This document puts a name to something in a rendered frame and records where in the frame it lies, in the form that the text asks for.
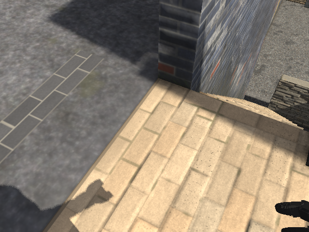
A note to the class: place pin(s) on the right robot hand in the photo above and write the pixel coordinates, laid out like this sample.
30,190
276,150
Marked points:
296,209

